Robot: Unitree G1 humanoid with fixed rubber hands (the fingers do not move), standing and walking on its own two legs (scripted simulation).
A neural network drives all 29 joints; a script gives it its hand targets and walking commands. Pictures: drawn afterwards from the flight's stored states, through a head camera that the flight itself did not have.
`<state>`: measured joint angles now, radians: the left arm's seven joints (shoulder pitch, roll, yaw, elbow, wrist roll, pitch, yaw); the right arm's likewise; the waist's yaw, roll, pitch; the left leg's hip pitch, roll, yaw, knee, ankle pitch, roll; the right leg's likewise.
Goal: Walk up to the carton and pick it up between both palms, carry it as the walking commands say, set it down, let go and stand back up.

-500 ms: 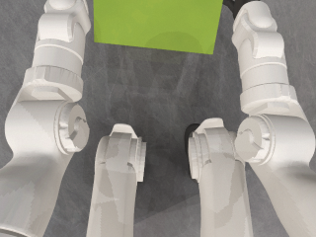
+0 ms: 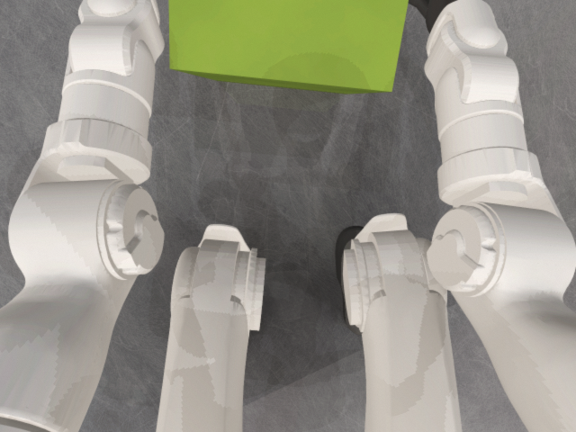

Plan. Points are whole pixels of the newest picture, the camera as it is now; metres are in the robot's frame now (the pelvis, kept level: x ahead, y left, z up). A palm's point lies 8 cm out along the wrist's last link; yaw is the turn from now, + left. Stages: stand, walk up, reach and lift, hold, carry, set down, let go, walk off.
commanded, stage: set down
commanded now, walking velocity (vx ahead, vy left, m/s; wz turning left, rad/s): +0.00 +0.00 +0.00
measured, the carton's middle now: out of the picture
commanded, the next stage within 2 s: none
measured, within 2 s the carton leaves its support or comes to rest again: neither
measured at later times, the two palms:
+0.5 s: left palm (148, 23) +0.53 +0.14 -0.20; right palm (484, 47) +0.49 -0.23 -0.19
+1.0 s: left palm out of the picture +0.56 +0.15 -0.11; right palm out of the picture +0.52 -0.24 -0.11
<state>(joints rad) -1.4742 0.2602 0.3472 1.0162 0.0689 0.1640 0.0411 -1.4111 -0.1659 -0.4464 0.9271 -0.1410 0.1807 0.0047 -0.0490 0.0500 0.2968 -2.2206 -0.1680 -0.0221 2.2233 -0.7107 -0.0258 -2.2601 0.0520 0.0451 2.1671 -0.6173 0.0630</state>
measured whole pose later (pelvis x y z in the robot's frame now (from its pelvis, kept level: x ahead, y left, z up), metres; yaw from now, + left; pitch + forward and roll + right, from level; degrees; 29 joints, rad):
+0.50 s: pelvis -0.01 +0.00 +0.00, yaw -1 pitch +37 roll -2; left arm -1.47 0.34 0.10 1.10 -0.15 0.08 0.12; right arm -1.37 -0.34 -0.24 1.06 0.12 0.05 -0.10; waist -0.05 0.01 0.42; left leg -2.19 -0.13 -0.03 2.22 -0.68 -0.02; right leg -2.22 0.05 0.02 2.15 -0.57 0.05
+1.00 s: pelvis -0.02 -0.01 +0.04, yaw -1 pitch +30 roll +0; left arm -1.50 0.42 0.13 0.97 -0.17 0.19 0.11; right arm -1.42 -0.39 -0.18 0.90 0.20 0.18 -0.12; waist -0.05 0.01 0.50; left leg -1.97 -0.08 0.00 2.13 -0.69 -0.01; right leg -2.03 0.06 0.03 2.07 -0.58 0.03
